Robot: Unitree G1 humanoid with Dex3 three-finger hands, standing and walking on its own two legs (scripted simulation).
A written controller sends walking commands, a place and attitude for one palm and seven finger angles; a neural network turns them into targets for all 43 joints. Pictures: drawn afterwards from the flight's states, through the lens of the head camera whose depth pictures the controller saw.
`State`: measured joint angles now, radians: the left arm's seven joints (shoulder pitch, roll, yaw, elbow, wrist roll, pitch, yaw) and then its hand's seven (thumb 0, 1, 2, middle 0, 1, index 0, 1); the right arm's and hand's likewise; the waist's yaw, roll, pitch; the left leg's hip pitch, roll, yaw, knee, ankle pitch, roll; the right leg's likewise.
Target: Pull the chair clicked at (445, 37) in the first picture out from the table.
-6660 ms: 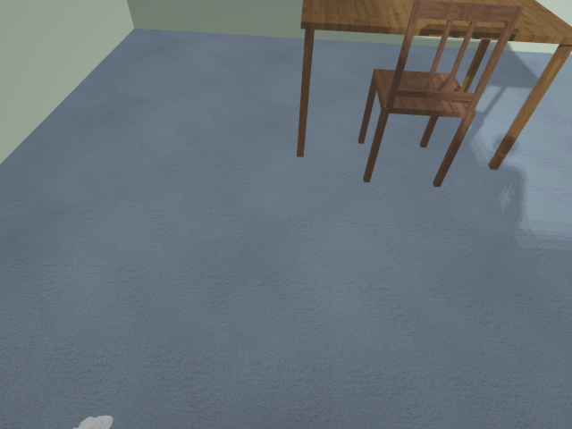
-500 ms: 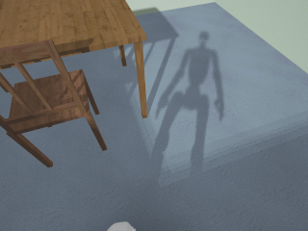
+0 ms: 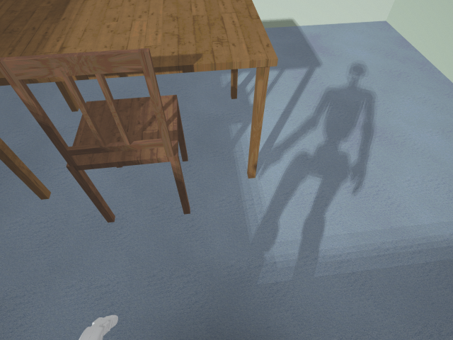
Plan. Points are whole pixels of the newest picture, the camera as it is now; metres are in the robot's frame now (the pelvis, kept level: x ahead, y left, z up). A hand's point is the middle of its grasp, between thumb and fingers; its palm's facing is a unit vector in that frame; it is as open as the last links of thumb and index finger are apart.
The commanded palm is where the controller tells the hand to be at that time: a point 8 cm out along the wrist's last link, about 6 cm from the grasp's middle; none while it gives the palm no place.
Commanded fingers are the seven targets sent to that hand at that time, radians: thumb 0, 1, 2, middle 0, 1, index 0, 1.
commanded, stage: turn to face it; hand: left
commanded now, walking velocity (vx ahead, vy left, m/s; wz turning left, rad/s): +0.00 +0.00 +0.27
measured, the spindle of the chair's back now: (87, 114) +0.74 +0.47 -0.10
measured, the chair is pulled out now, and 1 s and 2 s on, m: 0.00 0.00 0.00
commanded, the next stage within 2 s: take the last steps up to it in 0.12 s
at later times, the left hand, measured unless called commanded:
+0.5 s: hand out of the picture -0.06 +0.18 -0.16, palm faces +0.28 -0.93 -0.24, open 7.4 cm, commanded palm none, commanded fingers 0.00 0.90 0.90 -0.20 -0.30 -0.20 -0.30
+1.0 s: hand (94, 314) +0.19 +0.29 -0.17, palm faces +0.20 -0.97 -0.17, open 7.4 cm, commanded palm none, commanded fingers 0.00 0.90 0.90 -0.20 -0.30 -0.20 -0.30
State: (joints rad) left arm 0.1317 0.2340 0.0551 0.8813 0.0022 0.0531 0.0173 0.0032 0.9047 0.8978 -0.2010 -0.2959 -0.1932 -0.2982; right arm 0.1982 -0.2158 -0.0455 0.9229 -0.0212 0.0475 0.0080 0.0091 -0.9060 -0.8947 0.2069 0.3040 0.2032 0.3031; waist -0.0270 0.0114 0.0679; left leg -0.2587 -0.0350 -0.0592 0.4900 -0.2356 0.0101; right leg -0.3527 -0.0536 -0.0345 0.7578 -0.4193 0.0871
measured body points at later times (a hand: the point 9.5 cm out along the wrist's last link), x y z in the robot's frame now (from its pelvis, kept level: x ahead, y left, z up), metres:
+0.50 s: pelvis +0.01 +0.00 +0.01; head +0.03 +0.00 +0.46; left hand -0.07 +0.23 -0.14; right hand +0.13 -0.24 -0.14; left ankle -0.04 +0.14 -0.69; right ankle +0.00 -0.12 -0.74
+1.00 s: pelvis +0.14 +0.10 +0.00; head +0.15 +0.11 +0.45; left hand +0.18 +0.34 -0.15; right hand +0.11 -0.14 -0.15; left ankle +0.00 +0.15 -0.74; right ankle +0.27 +0.00 -0.69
